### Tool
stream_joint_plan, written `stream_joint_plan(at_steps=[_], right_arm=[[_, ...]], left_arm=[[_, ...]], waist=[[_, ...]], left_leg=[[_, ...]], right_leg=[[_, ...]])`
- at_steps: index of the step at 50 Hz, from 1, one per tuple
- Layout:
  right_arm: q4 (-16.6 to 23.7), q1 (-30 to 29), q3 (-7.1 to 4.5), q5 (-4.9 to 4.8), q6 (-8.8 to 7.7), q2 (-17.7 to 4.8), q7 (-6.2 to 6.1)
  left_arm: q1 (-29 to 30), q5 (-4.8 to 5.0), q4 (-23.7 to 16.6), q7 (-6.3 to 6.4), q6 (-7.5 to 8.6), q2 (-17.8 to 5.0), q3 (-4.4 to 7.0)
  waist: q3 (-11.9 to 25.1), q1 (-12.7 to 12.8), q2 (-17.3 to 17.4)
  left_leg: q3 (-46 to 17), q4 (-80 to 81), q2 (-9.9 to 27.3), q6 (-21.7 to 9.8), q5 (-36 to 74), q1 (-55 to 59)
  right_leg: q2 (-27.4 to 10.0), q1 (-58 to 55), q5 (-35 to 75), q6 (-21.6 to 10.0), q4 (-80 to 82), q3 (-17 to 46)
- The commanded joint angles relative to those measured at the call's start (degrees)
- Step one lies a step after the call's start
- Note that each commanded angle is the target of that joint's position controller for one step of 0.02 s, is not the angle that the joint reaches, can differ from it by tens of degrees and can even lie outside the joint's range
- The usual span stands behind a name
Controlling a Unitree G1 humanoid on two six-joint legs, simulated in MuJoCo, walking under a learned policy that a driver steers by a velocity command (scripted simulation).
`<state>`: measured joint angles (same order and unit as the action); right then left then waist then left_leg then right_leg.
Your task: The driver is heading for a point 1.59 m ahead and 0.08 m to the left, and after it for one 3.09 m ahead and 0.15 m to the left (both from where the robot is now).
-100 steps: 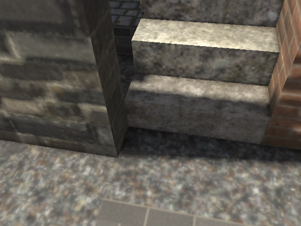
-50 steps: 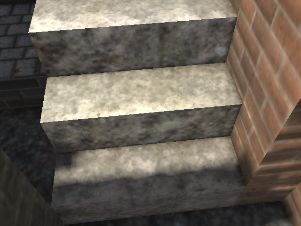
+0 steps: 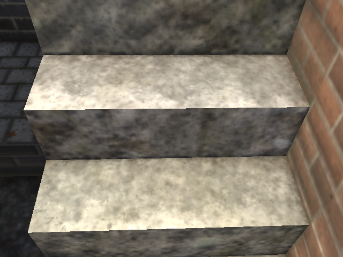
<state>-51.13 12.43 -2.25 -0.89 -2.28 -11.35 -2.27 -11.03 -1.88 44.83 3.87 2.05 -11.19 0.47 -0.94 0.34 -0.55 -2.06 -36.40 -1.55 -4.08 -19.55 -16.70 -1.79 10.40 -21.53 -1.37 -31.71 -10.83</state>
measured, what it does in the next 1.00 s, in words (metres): stands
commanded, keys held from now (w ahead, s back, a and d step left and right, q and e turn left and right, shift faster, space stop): w+q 0.18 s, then w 0.82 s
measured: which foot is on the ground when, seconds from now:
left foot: down 0.00-1.00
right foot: down 0.00-1.00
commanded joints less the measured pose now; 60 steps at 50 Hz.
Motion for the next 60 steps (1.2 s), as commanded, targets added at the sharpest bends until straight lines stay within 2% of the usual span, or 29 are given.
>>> stream_joint_plan(at_steps=[1,2,3,4,5,6,7,8,9,10,11,12,13,14,15,16,17,18,19,20,21,22,25,28,32,35,47,48,60], right_arm=[[4.3,3.1,-2.21,0.51,-0.15,-6.1,0.40],[5.4,3.0,-2.89,0.61,0.12,-8.2,0.25],[6.9,1.9,-3.39,0.94,0.66,-11.0,0.39],[7.9,0.5,-3.53,1.88,1.15,-12.6,0.54],[9.2,-1.0,-3.05,2.43,1.16,-11.6,0.39],[9.4,-2.5,-3.18,2.45,1.30,-12.6,0.39],[10.4,-4.6,-2.50,2.67,1.02,-10.8,0.06],[10.7,-5.4,-2.18,2.28,0.77,-9.8,-0.02],[10.6,-4.3,-2.11,2.05,0.78,-9.2,-0.36],[10.5,-3.2,-1.93,1.60,0.66,-8.6,-0.32],[10.9,-4.8,-1.79,1.28,1.21,-8.5,-0.21],[12.0,-5.4,-1.52,0.07,1.57,-7.0,0.17],[11.9,-4.8,-0.78,-0.54,1.61,-4.7,0.72],[13.1,-4.8,0.17,-1.15,1.57,-0.8,1.27],[13.4,-0.2,1.23,0.12,2.22,1.0,1.45],[12.3,-0.9,1.39,1.66,2.89,-0.9,1.42],[13.0,-4.7,1.78,2.76,2.90,-1.2,1.79],[13.6,-7.6,2.07,2.83,2.61,-1.6,1.97],[13.8,-8.2,2.16,2.87,2.21,-2.4,2.22],[13.6,-7.4,2.35,2.72,1.73,-2.9,2.23],[13.5,-8.2,2.23,2.39,1.36,-3.8,2.18],[13.3,-8.5,2.24,1.83,0.84,-3.6,2.22],[13.2,-9.8,2.76,1.84,0.12,-2.1,2.16],[13.2,-10.7,2.93,1.96,-0.07,-1.4,2.18],[13.4,-11.1,2.94,1.90,-0.30,-1.0,2.16],[13.9,-11.6,2.68,1.74,-0.09,-0.8,2.15],[15.3,-11.0,2.49,1.38,-0.36,-0.3,1.66],[15.3,-10.8,2.16,1.21,-0.41,-0.8,1.54],[16.5,-9.8,1.45,1.16,-0.31,0.5,1.21]], left_arm=[[2.1,0.60,-6.4,-0.19,-0.48,-5.8,1.10],[2.4,0.79,-8.0,-0.54,-0.67,-5.0,0.73],[2.5,0.90,-9.4,-1.52,-0.92,-3.8,0.35],[4.5,1.03,-10.5,-1.42,-1.12,-1.4,-0.47],[2.7,0.46,-10.1,-1.36,-1.16,-1.5,-0.67],[1.1,0.16,-10.4,-1.29,-0.66,-1.5,-0.67],[0.1,0.13,-10.6,-1.16,-0.23,-1.7,-0.64],[0.5,0.18,-11.3,-0.88,0.02,-1.7,-0.69],[0.8,0.92,-11.8,-0.66,0.24,-1.7,-0.57],[0.2,2.13,-12.4,-0.55,0.36,-1.7,-0.42],[-2.5,2.25,-11.5,-0.27,1.14,-2.2,-0.27],[-5.5,2.19,-10.3,-0.31,1.81,-0.2,-0.74],[-4.9,1.31,-9.9,-0.66,2.60,0.1,-1.23],[-2.2,0.30,-10.6,-0.52,2.93,-2.1,-0.89],[6.4,-0.96,-13.0,-0.87,2.20,-3.0,-1.06],[12.2,-1.04,-15.3,-1.18,2.23,1.6,-2.27],[12.3,-0.59,-15.9,-1.05,2.44,2.6,-3.03],[10.3,-0.38,-15.5,-0.98,2.55,0.7,-2.51],[7.4,-0.05,-14.6,-0.95,2.87,-1.0,-1.98],[5.4,0.05,-14.1,-1.17,3.14,-2.3,-1.48],[2.4,0.83,-13.9,-1.37,3.41,-2.2,-1.20],[2.0,0.76,-13.2,-1.35,3.54,-2.3,-1.16],[2.8,0.50,-12.9,-1.52,3.40,-1.3,-1.05],[3.5,0.55,-12.9,-1.78,3.40,-0.2,-0.99],[4.1,0.54,-12.8,-1.92,3.41,0.2,-0.69],[4.7,0.56,-13.1,-1.59,3.29,0.7,-0.70],[5.2,0.51,-13.0,-1.76,3.09,1.0,-0.34],[5.2,0.62,-13.0,-1.67,3.16,1.6,-0.49],[6.3,0.62,-13.0,-1.63,3.12,2.5,0.05]], waist=[[6.3,-1.7,1.8],[7.5,-1.6,5.8],[7.5,-1.4,11.3],[3.8,-1.4,14.0],[2.7,-0.6,10.0],[1.5,1.0,7.4],[0.3,2.5,6.7],[0.8,2.6,6.0],[2.6,1.6,7.2],[6.6,1.6,8.3],[8.6,2.9,7.2],[12.1,3.4,5.9],[13.1,1.8,4.1],[13.6,-0.2,-5.8],[12.4,-5.1,-16.7],[8.2,-5.6,-11.0],[4.0,-4.0,-6.8],[0.6,-2.7,-5.2],[0.6,-1.8,-4.3],[2.0,-1.4,-3.2],[2.9,0.5,-0.3],[3.8,0.3,0.5],[5.7,0.4,1.0],[5.5,0.5,1.2],[5.9,0.4,1.2],[6.6,0.4,1.0],[6.8,0.1,1.3],[7.0,0.1,1.3],[7.4,0.0,0.7]], left_leg=[[-5.0,1.4,2.3,-6.5,26.1,2.0],[-12.7,6.0,5.6,-8.4,28.7,3.1],[-23.8,14.0,9.9,-11.3,31.5,3.8],[-31.8,19.7,13.6,-14.7,32.9,3.3],[-29.8,19.4,14.7,-16.1,30.9,2.7],[-25.8,18.9,13.5,-15.2,31.8,2.2],[-19.6,16.6,11.8,-12.2,41.6,-0.2],[-15.9,14.7,9.8,-10.1,52.5,0.5],[-15.4,13.5,9.4,-9.4,60.4,4.7],[-15.0,11.4,9.8,-8.5,71.3,10.7],[-12.9,8.2,9.0,-7.1,78.1,14.5],[-12.4,6.7,8.6,-5.1,72.1,16.3],[-12.9,6.3,7.5,-2.8,56.6,14.7],[-11.5,2.8,4.1,0.1,30.5,7.6],[-6.1,3.3,0.5,1.9,2.9,6.9],[-4.2,4.1,2.1,2.7,-0.9,11.0],[-5.1,9.7,1.8,2.7,3.4,9.9],[-5.3,14.4,1.9,2.5,8.4,7.8],[-5.6,15.9,2.8,2.4,12.0,7.8],[-6.1,16.8,4.2,2.7,15.3,7.9],[-8.2,18.1,5.9,2.7,18.4,6.7],[-9.1,19.5,6.3,2.6,19.2,5.1],[-8.7,20.5,6.7,2.6,20.4,5.7],[-8.6,20.8,7.0,2.8,19.7,5.8],[-8.3,20.7,7.2,2.9,20.1,6.0],[-7.9,20.6,7.3,3.6,20.1,6.1],[-7.1,20.1,7.6,4.2,19.3,5.9],[-6.9,20.1,7.5,4.1,18.9,6.1],[-6.0,19.6,7.5,4.5,18.9,5.9]], right_leg=[[-8.1,-1.9,38.7,-3.6,-6.8,2.9],[-6.0,0.9,31.3,-1.9,-12.4,1.4],[-1.1,5.1,15.5,0.4,-18.0,0.9],[3.0,11.4,-2.5,1.9,-23.6,2.6],[1.9,12.7,-6.2,1.6,-27.0,8.0],[1.4,13.0,-7.2,1.1,-25.7,9.1],[0.9,10.3,-8.2,0.6,-22.0,8.2],[1.4,7.9,-8.2,0.1,-16.0,7.4],[2.7,7.3,-7.2,-0.1,-9.8,6.8],[4.0,5.9,-2.9,0.1,-3.2,5.7],[3.6,3.1,5.4,0.0,7.0,5.7],[2.6,-2.2,13.9,0.3,16.1,5.5],[0.3,-6.9,21.0,0.6,19.5,7.7],[-7.7,-12.0,35.1,-0.1,19.4,16.5],[-15.2,-5.8,31.4,-3.6,20.1,22.9],[-15.0,3.3,21.0,-4.1,21.3,21.0],[-11.6,5.5,11.5,-2.7,22.6,18.7],[-9.2,4.1,8.6,-1.2,22.6,17.3],[-8.1,2.0,11.4,-0.5,21.8,17.0],[-7.2,-0.8,15.5,-0.2,20.2,16.3],[-5.9,-3.8,18.4,0.4,20.0,14.9],[-5.7,-7.2,20.2,0.4,19.0,13.9],[-5.7,-8.8,20.6,-0.3,17.7,13.1],[-5.6,-7.5,17.5,-0.6,18.1,13.1],[-5.4,-7.3,17.7,-0.7,18.1,13.3],[-5.4,-7.6,19.1,-1.0,17.9,13.3],[-5.2,-8.1,21.7,-1.4,17.6,14.3],[-5.5,-8.0,22.6,-1.4,18.1,14.5],[-5.1,-8.4,25.6,-1.5,17.7,14.7]])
